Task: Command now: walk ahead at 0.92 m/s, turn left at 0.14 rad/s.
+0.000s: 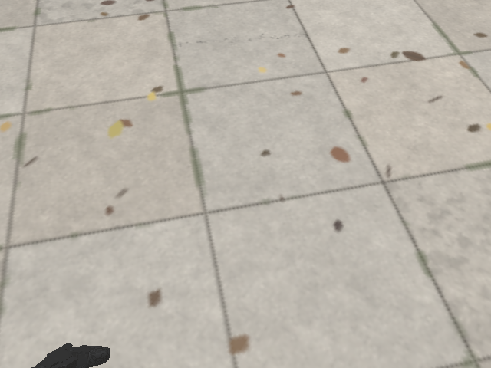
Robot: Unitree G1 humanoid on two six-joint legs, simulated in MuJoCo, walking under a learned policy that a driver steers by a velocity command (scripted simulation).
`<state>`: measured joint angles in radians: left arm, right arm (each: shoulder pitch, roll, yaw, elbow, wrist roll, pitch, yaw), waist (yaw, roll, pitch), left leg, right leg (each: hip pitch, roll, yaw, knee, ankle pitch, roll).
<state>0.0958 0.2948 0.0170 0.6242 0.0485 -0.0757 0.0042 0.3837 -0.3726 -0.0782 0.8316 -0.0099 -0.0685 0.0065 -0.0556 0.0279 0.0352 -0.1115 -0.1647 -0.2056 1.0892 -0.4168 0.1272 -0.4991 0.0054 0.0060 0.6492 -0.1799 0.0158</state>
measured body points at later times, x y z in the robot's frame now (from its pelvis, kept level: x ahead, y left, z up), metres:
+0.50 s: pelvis +0.29 -0.01 +0.02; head +0.34 -0.02 +0.47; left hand +0.49 +0.25 -0.08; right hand +0.42 -0.30 -0.06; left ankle +0.40 +0.09 -0.71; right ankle +0.24 -0.13 -0.62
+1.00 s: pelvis +0.36 -0.07 +0.03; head +0.39 -0.12 +0.47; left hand +0.69 +0.02 -0.04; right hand +0.29 -0.40 -0.08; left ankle +0.51 +0.01 -0.67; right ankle +0.33 -0.17 -0.71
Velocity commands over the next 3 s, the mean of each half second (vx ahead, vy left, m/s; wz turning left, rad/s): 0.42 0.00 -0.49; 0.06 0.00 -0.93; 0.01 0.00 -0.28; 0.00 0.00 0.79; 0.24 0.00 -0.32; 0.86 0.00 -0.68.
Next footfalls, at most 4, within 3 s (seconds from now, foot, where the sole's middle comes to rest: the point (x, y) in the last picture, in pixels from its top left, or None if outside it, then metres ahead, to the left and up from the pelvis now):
0.30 left None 0.44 0.08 -0.75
0.70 right None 0.36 -0.19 -0.75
1.12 left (268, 338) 0.53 -0.06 -0.75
1.44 right None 0.30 -0.16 -0.75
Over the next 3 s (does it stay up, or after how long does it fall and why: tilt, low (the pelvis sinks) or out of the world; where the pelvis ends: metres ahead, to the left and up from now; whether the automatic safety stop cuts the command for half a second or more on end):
stays up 0.76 -0.38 0.02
